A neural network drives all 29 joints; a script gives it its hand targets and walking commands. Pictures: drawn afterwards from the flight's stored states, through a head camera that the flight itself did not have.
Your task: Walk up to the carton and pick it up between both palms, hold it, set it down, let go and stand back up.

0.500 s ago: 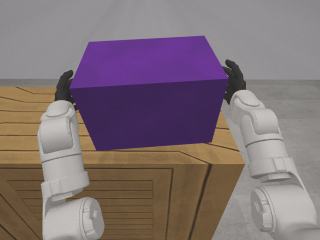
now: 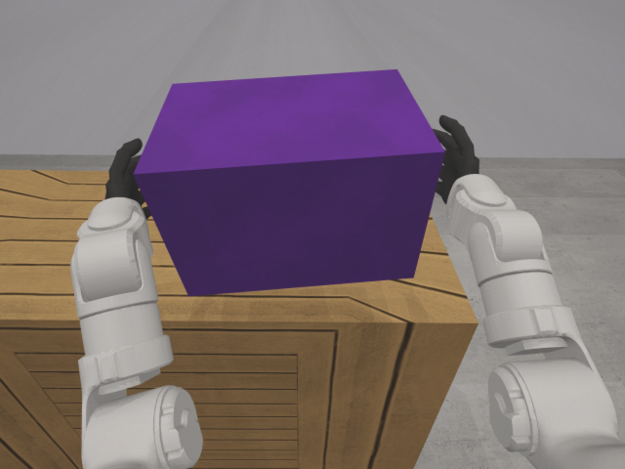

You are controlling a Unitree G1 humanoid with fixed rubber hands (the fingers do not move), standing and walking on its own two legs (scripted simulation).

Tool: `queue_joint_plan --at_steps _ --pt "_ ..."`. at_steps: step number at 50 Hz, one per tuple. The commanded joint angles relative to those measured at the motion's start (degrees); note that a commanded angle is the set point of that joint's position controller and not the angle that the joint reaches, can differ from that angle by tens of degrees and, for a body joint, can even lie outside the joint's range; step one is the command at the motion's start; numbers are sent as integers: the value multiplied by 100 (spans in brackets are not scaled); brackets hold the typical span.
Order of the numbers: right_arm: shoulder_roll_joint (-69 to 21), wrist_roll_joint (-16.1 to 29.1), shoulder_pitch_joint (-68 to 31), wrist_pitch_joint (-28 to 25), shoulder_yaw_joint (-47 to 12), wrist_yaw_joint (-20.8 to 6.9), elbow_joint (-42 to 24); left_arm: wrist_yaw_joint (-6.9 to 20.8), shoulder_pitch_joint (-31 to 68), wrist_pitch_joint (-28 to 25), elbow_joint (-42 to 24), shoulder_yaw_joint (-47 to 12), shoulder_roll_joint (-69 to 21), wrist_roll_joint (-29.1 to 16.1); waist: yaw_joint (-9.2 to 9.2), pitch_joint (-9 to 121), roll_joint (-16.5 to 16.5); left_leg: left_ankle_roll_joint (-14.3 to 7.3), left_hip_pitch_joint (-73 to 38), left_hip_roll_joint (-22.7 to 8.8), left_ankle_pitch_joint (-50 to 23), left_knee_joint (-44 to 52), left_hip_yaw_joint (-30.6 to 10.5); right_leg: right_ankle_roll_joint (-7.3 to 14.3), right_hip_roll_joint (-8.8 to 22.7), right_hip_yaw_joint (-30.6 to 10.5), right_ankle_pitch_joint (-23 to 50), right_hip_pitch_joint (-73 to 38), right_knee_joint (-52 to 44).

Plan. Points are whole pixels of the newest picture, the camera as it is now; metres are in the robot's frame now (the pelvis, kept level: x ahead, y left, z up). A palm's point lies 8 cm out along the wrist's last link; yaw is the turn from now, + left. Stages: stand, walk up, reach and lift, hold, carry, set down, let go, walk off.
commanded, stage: hold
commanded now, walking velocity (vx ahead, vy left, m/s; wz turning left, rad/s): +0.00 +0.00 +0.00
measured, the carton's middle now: (294, 181) +0.42 +0.02 +0.22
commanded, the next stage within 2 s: none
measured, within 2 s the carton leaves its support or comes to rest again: neither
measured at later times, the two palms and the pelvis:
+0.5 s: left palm (126, 207) +0.35 +0.21 +0.24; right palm (457, 180) +0.36 -0.17 +0.25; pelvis +0.00 +0.00 +0.00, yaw +0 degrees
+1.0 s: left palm (126, 207) +0.35 +0.21 +0.23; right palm (456, 182) +0.36 -0.17 +0.25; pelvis +0.00 +0.00 +0.00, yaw +0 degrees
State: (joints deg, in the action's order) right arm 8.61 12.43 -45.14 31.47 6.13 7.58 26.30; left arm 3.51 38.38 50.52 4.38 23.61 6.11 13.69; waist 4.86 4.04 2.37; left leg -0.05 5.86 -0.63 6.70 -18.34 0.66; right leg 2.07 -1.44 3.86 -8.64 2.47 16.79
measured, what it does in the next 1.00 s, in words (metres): stands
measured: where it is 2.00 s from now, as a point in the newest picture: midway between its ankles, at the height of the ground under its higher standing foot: outside the picture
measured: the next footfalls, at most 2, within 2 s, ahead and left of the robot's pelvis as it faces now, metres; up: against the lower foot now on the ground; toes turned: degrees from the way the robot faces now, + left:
none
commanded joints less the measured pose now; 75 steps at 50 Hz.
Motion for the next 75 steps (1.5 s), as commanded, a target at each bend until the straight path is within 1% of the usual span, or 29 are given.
queue_joint_plan --at_steps 1,7,34,54,75 --pt "-2253 811 -4144 -201 -1761 -1053 -1536 1096 4126 -415 -927 -2487 -1978 -1155 20 2207 -512 139 -537 209 -641 217 49 -256 -22 -248 887 -536 -185" --pt "-2277 830 -4172 -193 -1788 -1038 -1567 1098 4148 -429 -940 -2490 -1972 -1166 10 2263 -485 140 -564 218 -711 197 44 -261 -23 -259 976 -560 -174" --pt "-2277 817 -4229 -204 -1704 -1062 -1409 1081 4249 -474 -828 -2522 -2051 -1181 24 2261 -548 147 -556 203 -644 215 10 -231 -28 -264 789 -479 -196" --pt "-2292 797 -4239 -242 -1691 -1069 -1378 1074 4221 -503 -714 -2513 -2092 -1169 10 2224 -497 132 -571 206 -630 219 3 -228 -28 -265 746 -447 -214" --pt "-2272 827 -4214 -267 -1726 -1059 -1454 1053 4181 -516 -792 -2548 -2112 -1168 6 2284 -522 153 -630 209 -759 187 -6 -228 -39 -267 870 -491 -203"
